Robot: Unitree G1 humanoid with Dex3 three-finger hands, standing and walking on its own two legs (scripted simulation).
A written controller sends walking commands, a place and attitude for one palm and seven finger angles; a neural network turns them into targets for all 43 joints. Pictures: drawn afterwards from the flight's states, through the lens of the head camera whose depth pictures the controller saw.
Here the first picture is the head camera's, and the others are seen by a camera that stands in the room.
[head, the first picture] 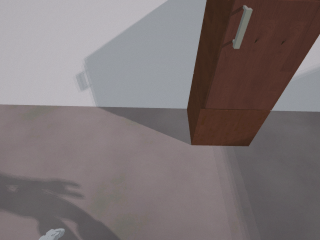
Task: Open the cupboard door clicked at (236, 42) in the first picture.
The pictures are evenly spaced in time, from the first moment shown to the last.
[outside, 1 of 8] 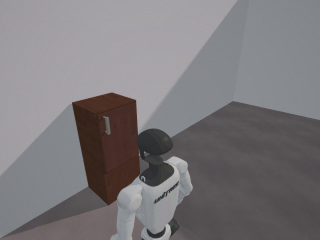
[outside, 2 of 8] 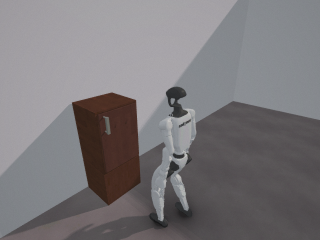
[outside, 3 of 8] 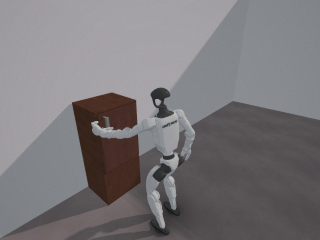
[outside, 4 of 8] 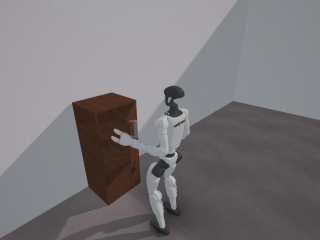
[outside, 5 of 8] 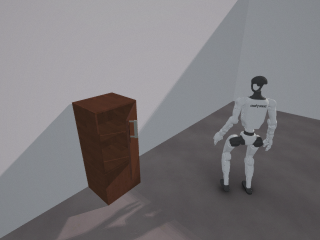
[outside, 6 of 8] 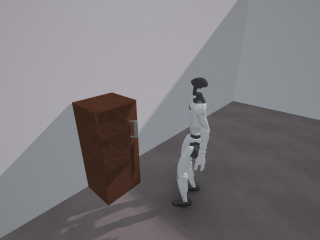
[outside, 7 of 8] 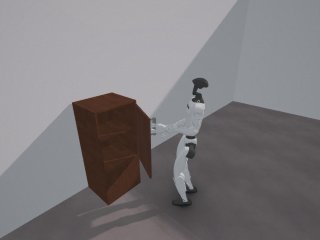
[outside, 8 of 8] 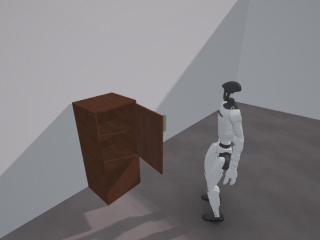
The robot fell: no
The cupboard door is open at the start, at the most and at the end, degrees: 0 82 81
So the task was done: yes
